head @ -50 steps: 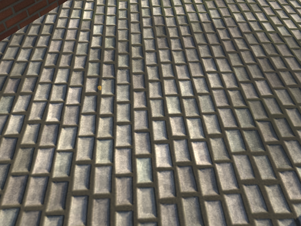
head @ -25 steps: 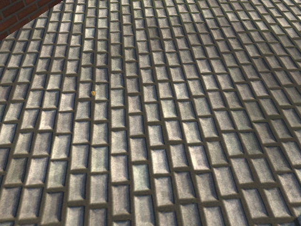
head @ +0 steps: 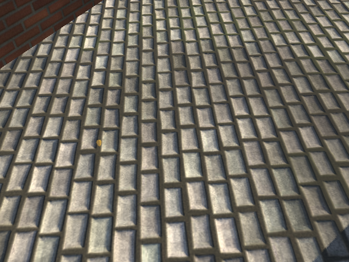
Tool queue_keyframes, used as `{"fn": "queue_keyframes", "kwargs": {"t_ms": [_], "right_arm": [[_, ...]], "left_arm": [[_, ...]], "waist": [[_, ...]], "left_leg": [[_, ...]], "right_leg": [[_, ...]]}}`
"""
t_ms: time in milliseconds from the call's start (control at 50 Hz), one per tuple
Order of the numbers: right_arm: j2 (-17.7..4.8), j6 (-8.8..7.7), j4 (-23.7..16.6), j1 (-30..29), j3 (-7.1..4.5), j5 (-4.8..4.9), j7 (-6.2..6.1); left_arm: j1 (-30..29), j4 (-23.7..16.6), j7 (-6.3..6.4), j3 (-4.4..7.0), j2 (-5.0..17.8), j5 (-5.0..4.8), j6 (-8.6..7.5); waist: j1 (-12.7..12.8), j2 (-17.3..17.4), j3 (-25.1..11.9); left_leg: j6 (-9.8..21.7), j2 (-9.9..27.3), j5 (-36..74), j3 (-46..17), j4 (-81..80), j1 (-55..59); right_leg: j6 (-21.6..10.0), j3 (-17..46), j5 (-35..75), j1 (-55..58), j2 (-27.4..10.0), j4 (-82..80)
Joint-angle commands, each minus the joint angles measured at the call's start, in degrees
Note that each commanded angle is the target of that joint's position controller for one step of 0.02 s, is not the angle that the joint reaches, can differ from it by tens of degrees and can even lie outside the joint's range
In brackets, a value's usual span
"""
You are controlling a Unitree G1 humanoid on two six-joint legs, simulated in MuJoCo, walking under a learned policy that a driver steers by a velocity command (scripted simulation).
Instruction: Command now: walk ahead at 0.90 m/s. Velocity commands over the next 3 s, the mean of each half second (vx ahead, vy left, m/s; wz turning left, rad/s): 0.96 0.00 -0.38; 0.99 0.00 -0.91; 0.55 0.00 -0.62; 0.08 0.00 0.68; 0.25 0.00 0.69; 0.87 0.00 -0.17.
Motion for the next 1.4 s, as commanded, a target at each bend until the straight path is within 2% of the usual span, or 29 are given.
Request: {"fn": "queue_keyframes", "kwargs": {"t_ms": [20, 140, 220, 240, 280, 300, 340, 440, 560, 640, 680, 720, 740, 760, 780, 820, 880, 940, 1040, 1100, 1120, 1140, 1160, 1180, 1200, 1220, 1240, 1320, 1400], "right_arm": [[-3.55, -0.05, -6.04, -8.43, -0.28, 0.29, 0.21], [-2.21, -0.24, -9.40, -18.35, 0.86, 0.76, 0.45], [-6.75, -0.92, -6.32, -3.33, -0.87, 0.93, -2.05], [-9.20, -1.48, -2.02, 11.00, -1.95, 0.66, -3.07], [-17.86, -2.14, -0.52, 18.66, -4.23, -1.73, -3.44], [-13.64, -2.11, -1.14, 12.12, -3.60, -1.51, -2.91], [-6.87, -2.93, -0.17, 6.47, -2.01, -0.91, -2.88], [-2.83, -4.72, 4.43, 7.98, -0.73, 1.64, -2.71], [-4.02, -5.88, 6.44, 10.36, -0.62, 1.26, -3.35], [-9.60, -4.19, 6.50, 13.35, -1.36, 1.63, -5.25], [-13.34, -1.94, 4.81, 9.79, -2.54, 0.91, -6.09], [-12.82, -0.53, 3.46, 5.41, -3.01, 0.39, -4.89], [-2.63, -1.41, 0.55, 4.30, -0.47, -0.53, -3.85], [-2.41, -3.06, -6.97, 5.06, 0.19, 1.24, -3.63], [-5.38, -4.86, -7.34, 1.33, 0.49, 0.56, -3.64], [-6.51, -5.23, -6.60, -1.26, 0.53, 0.01, -3.68], [-5.16, -1.58, -6.62, -0.75, 1.29, -1.83, -3.23], [-3.51, -0.90, -11.43, -11.73, 2.51, -0.93, -2.35], [-3.89, -1.40, -14.89, -18.50, 2.96, 0.97, -2.09], [-8.79, -1.94, -12.64, -8.90, 1.01, 0.88, -3.44], [-11.03, -2.49, -10.59, 0.37, -0.05, 0.88, -4.32], [-14.27, -3.05, -8.10, 12.16, -1.28, -0.07, -5.39], [-17.67, -3.40, -6.58, 19.02, -1.91, -2.28, -5.81], [-20.15, -2.76, -7.35, 14.59, -2.97, -1.77, -4.62], [-12.48, -2.05, -9.65, 7.65, -1.73, -0.84, -4.34], [-5.97, -2.61, -11.43, 2.43, -0.37, 1.65, -4.72], [-5.12, -2.71, -10.16, -0.03, -0.15, 2.11, -4.56], [-6.98, -4.05, -5.43, -1.73, -1.15, 2.81, -3.67], [-11.76, -4.06, -3.66, -3.67, -2.22, 4.58, -3.14]], "left_arm": [[-1.29, -3.22, 0.20, 1.28, 7.60, -0.69, -1.95], [3.19, -0.94, 0.94, 0.89, 8.14, -1.10, -2.51], [2.13, -0.02, 1.95, 1.93, 14.07, 0.59, -1.18], [-0.48, -0.66, 2.06, 2.17, 14.60, 0.70, -0.71], [5.73, -4.83, 0.44, -0.39, 2.40, -2.68, -1.67], [-0.03, -5.17, 0.87, 0.73, 7.17, -2.35, -1.43], [-6.30, -6.15, 0.21, 0.71, 6.72, -1.47, -0.75], [-10.95, -9.71, -2.07, 0.08, 2.24, 0.24, 3.79], [-23.98, -15.11, -3.53, -0.83, 3.70, -0.11, 4.07], [-22.63, -14.72, -3.35, -0.48, 5.92, -0.71, 3.44], [-7.95, -11.15, -2.37, 1.12, 9.59, -1.17, 3.66], [8.45, -5.70, 0.01, 4.57, 14.40, -1.35, 3.80], [1.65, -5.83, 0.54, 5.23, 17.48, -1.61, 4.32], [-1.03, -8.33, 0.17, 5.95, 21.87, 0.18, 4.89], [-1.21, -9.40, 0.63, 5.92, 19.47, 0.55, 4.78], [-4.07, -8.13, 1.16, 4.54, 14.04, 0.19, 3.52], [-6.32, -8.94, 1.67, 3.13, 11.71, -0.94, 0.76], [-4.34, -9.25, 1.24, 3.51, 12.95, -0.96, -0.48], [0.53, -8.40, 0.50, 4.56, 14.52, -1.73, -0.20], [-1.78, -9.11, 1.12, 5.26, 17.30, -1.30, 0.05], [-4.41, -9.63, 1.03, 5.72, 19.22, -1.32, 0.05], [-7.33, -10.97, 0.91, 5.01, 16.09, -1.50, -0.34], [-6.27, -13.44, 1.62, 2.46, 5.57, -2.13, -0.28], [2.17, -16.00, 2.49, 2.33, 8.97, -3.60, 0.73], [-1.41, -13.51, 2.97, 2.92, 12.54, -1.60, 2.05], [-5.80, -16.48, 2.62, 2.52, 11.28, -4.64, 3.01], [-7.21, -16.16, 2.47, 2.96, 12.24, -4.60, 4.05], [-10.90, -20.54, 1.58, 1.40, 6.46, -3.01, 5.33], [-14.58, -20.29, 0.08, -0.44, 5.52, -1.20, 3.52]], "waist": [[-0.95, -4.43, 11.25], [0.98, -3.91, 13.17], [-7.75, -9.05, 0.32], [-14.60, -7.55, -6.46], [-9.40, 16.53, -24.55], [-8.49, 8.80, -15.38], [-5.86, -1.38, -1.89], [-0.91, 1.58, 6.93], [-0.65, -1.17, 13.55], [1.72, 0.82, 8.74], [9.78, 4.62, 0.33], [15.79, -0.42, -4.55], [7.53, -14.96, 2.80], [3.14, -16.41, -7.65], [4.40, -5.58, -5.47], [-0.65, 4.30, 4.52], [-4.71, 4.95, 7.14], [-1.68, 1.98, 10.24], [3.78, -4.59, 6.27], [-1.03, -5.51, -0.17], [-6.76, -5.85, -4.22], [-12.27, -5.68, -9.80], [-11.01, 9.47, -15.39], [-4.41, 20.39, -26.83], [-4.23, 8.26, -20.26], [-5.07, 12.18, -10.18], [-3.48, 6.07, -6.84], [-0.65, 3.52, 3.19], [-0.44, 1.55, -1.26]], "left_leg": [[-1.64, 1.51, 6.18, 0.23, -8.67, -9.01], [2.04, -1.60, 11.40, 4.55, -27.04, 0.63], [4.55, -9.53, -4.84, 5.03, -29.54, 23.53], [5.11, -7.75, -4.63, 3.25, -31.62, 41.15], [8.83, 19.17, -50.32, -44.63, -45.93, 66.54], [7.03, 17.48, -49.45, -43.73, -50.81, 58.64], [5.17, 14.21, -27.30, -24.74, -50.49, 42.20], [1.24, 10.01, -9.79, -1.68, -55.89, 30.51], [-0.90, 4.51, 15.01, 16.17, -59.71, 31.82], [-2.47, 5.98, 60.70, 19.57, -49.04, 45.00], [-1.71, 8.50, 73.99, 17.99, -30.01, 46.15], [-0.26, 3.90, 38.91, 15.28, 6.95, 31.14], [-1.52, -6.62, -19.30, 11.66, 27.58, 9.71], [-3.49, -9.90, -22.07, -0.58, 35.60, -8.04], [-2.82, -6.08, -18.08, -5.47, 31.20, -12.26], [-3.32, -1.88, -13.21, -5.80, 19.88, -6.39], [-6.53, 1.67, -14.01, -4.96, 8.76, 2.61], [-7.69, 1.31, -3.47, -1.17, -8.58, 6.05], [-4.75, -3.95, 12.59, 0.13, -28.09, 12.60], [-3.14, -8.30, 5.92, -0.84, -33.46, 27.32], [-2.69, -7.54, 6.11, -1.27, -35.22, 36.94], [-1.76, -1.54, 4.56, -4.82, -33.42, 50.72], [-0.07, 17.19, 20.27, -20.32, -31.35, 65.17], [7.15, 25.65, 26.04, -44.13, -35.20, 69.22], [6.55, 21.28, 22.53, -34.55, -36.51, 60.57], [5.96, 15.68, 23.14, -22.99, -38.97, 55.03], [5.11, 13.25, 23.83, -17.21, -39.59, 48.56], [8.90, 10.26, 32.58, -7.77, -46.07, 31.63], [8.95, 6.46, 35.30, -1.06, -46.32, 26.80]], "right_leg": [[-7.81, 13.13, -5.22, -3.64, -14.46, -17.31], [-7.14, 5.99, 18.52, 5.42, -15.35, -20.85], [-5.22, 5.64, 63.92, 11.15, -16.66, 6.26], [-4.36, 4.51, 55.28, 2.18, -14.00, 23.22], [-3.78, 7.76, -9.61, -29.83, -0.14, 61.20], [-5.35, 9.76, -5.02, -35.76, -3.58, 65.35], [-4.96, 8.52, 2.34, -35.22, -9.08, 60.82], [-2.26, 6.40, 6.43, -36.92, -13.09, 57.32], [-4.08, -2.69, 20.71, -36.36, -9.92, 35.26], [-7.44, -10.47, 18.67, -25.86, -1.62, 25.52], [-9.54, -9.44, 10.61, -11.26, 1.69, 26.20], [-13.19, -0.22, 0.58, 10.38, 1.16, 19.55], [-15.52, 15.65, 7.56, 12.53, -6.77, 20.26], [-26.95, 45.07, -2.16, 25.58, -15.13, 6.84], [-24.80, 52.59, -14.08, 23.17, -18.61, -3.97], [-19.82, 43.61, -7.06, 6.01, -15.08, -5.67], [-17.80, 31.61, 2.88, -9.97, -8.61, -6.36], [-15.85, 25.53, 11.21, -16.71, -3.72, -8.44], [-10.62, 25.34, 30.18, -5.73, -4.02, -4.39], [-5.93, 25.84, 48.51, -0.36, -3.58, 9.76], [-3.94, 25.31, 49.95, -2.20, -1.99, 22.19], [-2.18, 23.73, 40.60, -9.88, 0.67, 37.15], [-1.12, 15.99, -15.85, -25.33, 6.86, 56.80], [-0.34, 12.64, -19.92, -32.69, 6.64, 68.54], [-0.30, 11.08, -12.65, -33.86, 0.55, 66.79], [2.91, 11.54, -11.27, -36.80, -3.01, 66.87], [4.22, 10.08, -9.17, -35.83, -5.62, 66.46], [5.33, 8.85, -10.78, -31.18, -8.03, 49.60], [3.67, 5.83, 7.86, -17.63, -5.31, 24.83]]}}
